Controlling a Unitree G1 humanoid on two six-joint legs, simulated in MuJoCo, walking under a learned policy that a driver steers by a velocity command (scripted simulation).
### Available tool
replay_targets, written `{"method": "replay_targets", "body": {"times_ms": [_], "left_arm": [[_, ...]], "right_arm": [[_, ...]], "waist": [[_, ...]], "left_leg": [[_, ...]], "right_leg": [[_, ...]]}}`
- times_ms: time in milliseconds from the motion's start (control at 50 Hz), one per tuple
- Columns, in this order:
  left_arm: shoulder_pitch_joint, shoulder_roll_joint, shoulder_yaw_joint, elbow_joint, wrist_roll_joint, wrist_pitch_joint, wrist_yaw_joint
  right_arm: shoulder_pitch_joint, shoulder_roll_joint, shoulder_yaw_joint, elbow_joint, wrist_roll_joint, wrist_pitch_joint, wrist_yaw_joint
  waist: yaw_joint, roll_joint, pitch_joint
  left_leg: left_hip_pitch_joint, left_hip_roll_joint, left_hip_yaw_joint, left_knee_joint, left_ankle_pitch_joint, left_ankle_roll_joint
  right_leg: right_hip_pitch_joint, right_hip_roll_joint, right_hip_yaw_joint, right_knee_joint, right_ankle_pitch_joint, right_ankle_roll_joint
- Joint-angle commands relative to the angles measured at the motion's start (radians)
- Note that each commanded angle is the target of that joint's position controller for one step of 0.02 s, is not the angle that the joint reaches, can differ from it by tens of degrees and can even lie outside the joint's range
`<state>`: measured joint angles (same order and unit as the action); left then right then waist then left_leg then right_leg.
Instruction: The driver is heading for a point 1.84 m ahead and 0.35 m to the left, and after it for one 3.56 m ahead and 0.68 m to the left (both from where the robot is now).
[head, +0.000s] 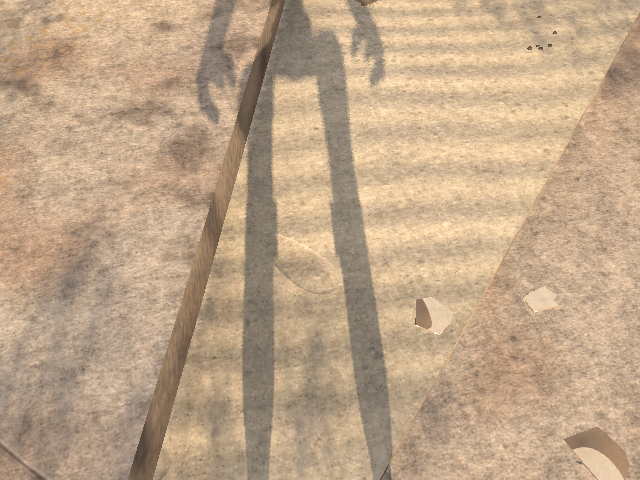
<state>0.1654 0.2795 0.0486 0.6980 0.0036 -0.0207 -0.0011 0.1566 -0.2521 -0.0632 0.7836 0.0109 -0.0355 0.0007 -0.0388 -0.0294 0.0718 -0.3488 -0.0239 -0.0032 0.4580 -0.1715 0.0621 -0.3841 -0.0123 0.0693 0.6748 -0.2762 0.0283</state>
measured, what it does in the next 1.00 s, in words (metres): steps on the spot, turning left: right foot 0.04 m lower, then left foot 0.04 m higher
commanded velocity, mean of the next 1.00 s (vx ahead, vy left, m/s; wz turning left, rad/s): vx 0.03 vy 0.00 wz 0.29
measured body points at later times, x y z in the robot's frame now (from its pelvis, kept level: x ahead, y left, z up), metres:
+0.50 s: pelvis +0.03 +0.02 -0.03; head +0.06 +0.04 +0.42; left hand +0.09 +0.32 -0.15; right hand +0.25 -0.19 -0.12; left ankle +0.01 +0.14 -0.74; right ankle +0.07 -0.12 -0.77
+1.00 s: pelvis -0.01 +0.01 -0.04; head +0.01 -0.01 +0.41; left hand -0.04 +0.27 -0.16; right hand +0.26 -0.16 -0.14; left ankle -0.04 +0.14 -0.66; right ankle +0.03 -0.07 -0.77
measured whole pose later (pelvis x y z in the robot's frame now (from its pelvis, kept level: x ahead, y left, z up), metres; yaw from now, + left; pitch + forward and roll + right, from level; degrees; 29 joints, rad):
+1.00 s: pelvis -0.01 +0.01 -0.04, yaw +19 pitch -1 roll +0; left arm 0.29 0.21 0.00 0.82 0.03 0.02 0.02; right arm 0.10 -0.23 -0.05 0.68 0.00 0.08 -0.08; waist 0.06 0.05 0.02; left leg -0.62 0.00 -0.04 1.33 -0.43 -0.02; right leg -0.29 0.02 -0.04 0.63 -0.32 -0.05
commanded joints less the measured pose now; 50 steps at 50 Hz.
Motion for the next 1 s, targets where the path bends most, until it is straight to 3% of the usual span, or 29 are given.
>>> {"method": "replay_targets", "body": {"times_ms": [20, 60, 80, 100, 120, 140, 160, 200, 220, 280, 380, 460, 480, 500, 520, 540, 560, 600, 620, 680, 760, 800, 840, 860, 880, 900, 920, 960, 1000], "left_arm": [[0.169, 0.046, 0.019, -0.003, 0.004, 0.01, 0.0], [0.178, 0.051, 0.027, -0.003, 0.013, 0.013, 0.002], [0.203, 0.052, 0.029, -0.008, 0.024, 0.012, 0.004], [0.197, 0.101, 0.031, -0.038, 0.033, 0.01, 0.012], [0.112, 0.153, 0.035, -0.074, 0.04, 0.014, 0.016], [-0.014, 0.238, 0.063, -0.074, 0.054, 0.015, 0.013], [-0.085, 0.133, 0.04, -0.094, 0.042, 0.01, 0.012], [-0.133, 0.052, 0.002, -0.092, 0.03, 0.013, 0.026], [-0.12, 0.062, 0.003, -0.082, 0.029, 0.009, 0.038], [-0.004, 0.079, 0.011, -0.039, 0.028, 0.011, 0.073], [-0.005, 0.128, 0.042, -0.025, 0.009, 0.037, 0.077], [-0.015, 0.16, 0.061, -0.009, -0.019, 0.046, 0.057], [0.023, 0.142, 0.061, 0.002, -0.022, 0.045, 0.051], [0.037, 0.118, 0.059, -0.004, -0.012, 0.041, 0.045], [-0.05, 0.1, 0.053, -0.037, 0.008, 0.034, 0.037], [-0.182, 0.063, 0.036, -0.084, 0.013, 0.026, 0.026], [-0.201, 0.047, 0.037, -0.069, 0.004, 0.022, 0.011], [-0.095, 0.052, 0.039, -0.019, -0.008, 0.034, 0.009], [-0.067, 0.069, 0.045, 0.004, 0.001, 0.038, 0.018], [0.028, 0.078, 0.045, 0.034, -0.006, 0.067, 0.016], [-0.004, 0.043, 0.02, 0.011, -0.006, 0.063, 0.007], [0.081, 0.036, 0.014, 0.044, -0.006, 0.057, -0.008], [0.201, -0.005, 0.0, 0.107, 0.002, 0.055, -0.029], [0.197, 0.005, -0.014, 0.096, 0.017, 0.049, -0.035], [0.057, 0.13, -0.007, 0.021, 0.036, 0.039, -0.033], [-0.058, 0.254, 0.031, -0.011, 0.045, 0.024, -0.012], [-0.098, 0.191, 0.017, -0.014, 0.048, 0.013, 0.012], [-0.122, 0.163, 0.007, -0.018, 0.032, 0.013, 0.038], [-0.059, 0.126, 0.003, -0.013, 0.013, 0.011, 0.054]], "right_arm": [[-0.133, -0.142, -0.045, -0.091, 0.013, 0.005, -0.022], [-0.132, -0.075, -0.03, -0.09, 0.006, 0.017, -0.038], [-0.102, -0.029, -0.015, -0.08, -0.002, 0.023, -0.039], [-0.036, 0.005, -0.007, -0.07, -0.009, 0.035, -0.039], [0.127, -0.036, -0.024, -0.044, -0.01, 0.042, -0.042], [0.156, -0.107, -0.035, -0.084, 0.019, 0.053, -0.056], [0.11, -0.19, -0.059, -0.061, 0.031, 0.07, -0.076], [0.111, -0.18, -0.068, -0.049, 0.007, 0.1, -0.09], [0.101, -0.169, -0.067, -0.063, -0.002, 0.1, -0.085], [0.034, -0.106, -0.046, -0.115, 0.004, 0.077, -0.064], [-0.014, -0.037, -0.006, -0.185, 0.007, 0.071, -0.022], [0.061, -0.09, -0.023, -0.181, 0.004, 0.073, 0.004], [0.083, -0.112, -0.034, -0.165, -0.005, 0.072, 0.004], [0.114, -0.161, -0.059, -0.14, -0.005, 0.072, -0.004], [0.157, -0.201, -0.08, -0.135, -0.004, 0.078, -0.021], [0.216, -0.223, -0.082, -0.15, -0.038, 0.073, -0.032], [0.179, -0.201, -0.066, -0.17, -0.056, 0.052, -0.036], [0.019, -0.159, -0.05, -0.218, -0.021, 0.036, -0.034], [-0.042, -0.13, -0.039, -0.227, -0.013, 0.041, -0.035], [-0.131, -0.094, -0.015, -0.248, -0.031, 0.069, -0.028], [-0.109, -0.11, -0.016, -0.235, -0.039, 0.081, -0.036], [-0.099, -0.065, -0.001, -0.212, -0.043, 0.084, -0.043], [-0.091, -0.014, 0.01, -0.179, -0.035, 0.09, -0.052], [-0.064, 0.016, 0.011, -0.179, -0.041, 0.099, -0.055], [-0.024, -0.02, 0.0, -0.21, -0.002, 0.11, -0.057], [-0.073, -0.092, -0.011, -0.228, 0.013, 0.105, -0.073], [-0.146, -0.153, -0.031, -0.223, 0.021, 0.102, -0.089], [-0.116, -0.138, -0.04, -0.188, -0.004, 0.102, -0.097], [-0.121, -0.105, -0.042, -0.186, -0.023, 0.091, -0.085]], "waist": [[0.104, 0.151, -0.165], [0.127, 0.11, -0.163], [0.143, 0.044, -0.165], [0.111, -0.1, -0.153], [0.009, -0.131, -0.144], [-0.052, -0.311, -0.149], [-0.013, -0.209, -0.069], [-0.013, -0.154, -0.043], [-0.002, -0.12, -0.054], [0.055, -0.067, -0.112], [0.084, -0.119, -0.176], [0.044, -0.131, -0.162], [0.044, -0.053, -0.152], [0.042, 0.1, -0.174], [-0.008, 0.241, -0.182], [-0.08, 0.319, -0.219], [-0.067, 0.182, -0.25], [0.016, 0.094, -0.25], [0.041, 0.118, -0.254], [0.098, 0.182, -0.235], [0.059, 0.186, -0.207], [0.073, 0.187, -0.226], [0.11, 0.109, -0.176], [0.063, 0.017, -0.134], [-0.022, -0.122, -0.015], [-0.009, -0.244, 0.073], [0.014, -0.171, 0.136], [0.002, -0.084, 0.101], [0.03, -0.051, 0.004]], "left_leg": [[-0.073, 0.161, -0.171, -0.07, 0.119, 0.122], [-0.185, 0.093, -0.174, 0.082, -0.12, 0.076], [-0.256, 0.023, -0.132, 0.274, -0.269, 0.035], [-0.355, -0.053, -0.101, 0.608, -0.463, -0.012], [-0.33, -0.059, -0.188, 0.795, -0.492, -0.045], [-0.39, -0.01, -0.133, 0.874, -0.419, -0.068], [-0.405, 0.026, -0.129, 0.952, -0.329, -0.102], [-0.41, 0.022, -0.093, 1.068, -0.262, -0.153], [-0.402, 0.028, -0.105, 1.071, -0.223, -0.164], [-0.437, 0.049, -0.085, 0.906, -0.182, -0.187], [-0.28, 0.092, -0.003, 0.499, -0.299, -0.184], [-0.06, 0.051, 0.091, 0.175, -0.14, -0.098], [0.019, 0.018, 0.103, 0.076, -0.008, -0.064], [0.141, 0.026, 0.034, 0.062, 0.137, -0.001], [0.26, 0.135, -0.184, 0.02, 0.278, 0.102], [0.377, 0.3, -0.434, -0.073, 0.418, 0.214], [0.404, 0.335, -0.415, -0.06, 0.496, 0.243], [0.371, 0.261, -0.276, -0.015, 0.412, 0.186], [0.317, 0.223, -0.226, -0.005, 0.395, 0.165], [0.125, 0.16, -0.125, 0.01, 0.315, 0.158], [0.101, 0.199, -0.171, 0.048, 0.199, 0.175], [0.091, 0.206, -0.154, 0.091, 0.094, 0.174], [0.004, 0.119, -0.028, 0.301, -0.081, 0.113], [-0.208, 0.057, 0.009, 0.516, -0.347, 0.044], [-0.322, 0.018, -0.029, 0.629, -0.556, -0.017], [-0.331, 0.042, -0.061, 0.782, -0.458, -0.061], [-0.352, 0.05, -0.079, 0.926, -0.358, -0.081], [-0.355, 0.051, -0.08, 1.0, -0.235, -0.107], [-0.346, 0.049, -0.08, 0.967, -0.127, -0.128]], "right_leg": [[0.269, 0.006, -0.003, -0.152, 0.243, -0.006], [0.38, 0.003, -0.04, -0.213, 0.298, -0.004], [0.427, -0.068, 0.012, -0.259, 0.268, -0.013], [0.406, -0.268, 0.222, -0.296, 0.389, -0.058], [0.265, -0.363, 0.267, -0.27, 0.619, -0.121], [0.167, -0.443, 0.402, -0.396, 0.19, -0.247], [0.094, -0.347, 0.327, -0.457, -0.047, -0.24], [0.057, -0.274, 0.187, -0.426, 0.018, -0.217], [0.077, -0.275, 0.153, -0.402, 0.099, -0.225], [0.268, -0.271, 0.074, -0.353, 0.319, -0.249], [0.354, -0.303, -0.006, -0.336, 0.424, -0.256], [0.297, -0.316, -0.055, -0.29, 0.423, -0.205], [0.255, -0.27, -0.114, -0.254, 0.37, -0.152], [0.16, -0.192, -0.192, -0.175, 0.296, -0.073], [-0.022, -0.092, -0.264, 0.001, 0.156, 0.013], [-0.23, -0.039, -0.186, 0.236, -0.254, 0.042], [-0.268, -0.035, -0.047, 0.429, -0.34, 0.035], [-0.29, -0.056, -0.014, 0.45, -0.222, 0.041], [-0.241, -0.048, -0.035, 0.467, -0.154, 0.065], [-0.063, -0.008, -0.106, 0.437, -0.082, 0.113], [0.053, -0.027, -0.12, 0.145, -0.123, 0.074], [0.167, -0.035, -0.15, -0.003, -0.099, 0.043], [0.276, -0.011, -0.181, -0.209, -0.053, 0.008], [0.325, -0.124, 0.039, -0.146, 0.014, -0.039], [0.081, -0.329, 0.443, -0.343, 0.045, -0.2], [-0.087, -0.451, 0.642, -0.537, -0.239, -0.331], [-0.131, -0.405, 0.574, -0.559, -0.329, -0.291], [-0.11, -0.267, 0.388, -0.499, -0.257, -0.21], [0.013, -0.193, 0.282, -0.426, -0.116, -0.208]]}}
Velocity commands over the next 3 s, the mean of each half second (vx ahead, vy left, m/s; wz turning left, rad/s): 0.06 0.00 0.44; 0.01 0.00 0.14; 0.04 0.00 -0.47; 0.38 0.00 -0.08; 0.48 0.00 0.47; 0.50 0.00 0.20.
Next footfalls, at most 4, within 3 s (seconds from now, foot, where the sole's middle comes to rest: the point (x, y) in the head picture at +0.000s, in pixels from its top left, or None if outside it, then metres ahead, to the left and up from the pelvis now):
0.08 right None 0.11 -0.11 -0.81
0.46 left None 0.06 0.15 -0.77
0.86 right None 0.07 -0.06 -0.81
1.22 left None -0.01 0.19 -0.78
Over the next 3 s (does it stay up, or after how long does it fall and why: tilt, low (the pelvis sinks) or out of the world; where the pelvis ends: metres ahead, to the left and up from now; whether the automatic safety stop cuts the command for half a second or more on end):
stays up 0.67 0.13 0.01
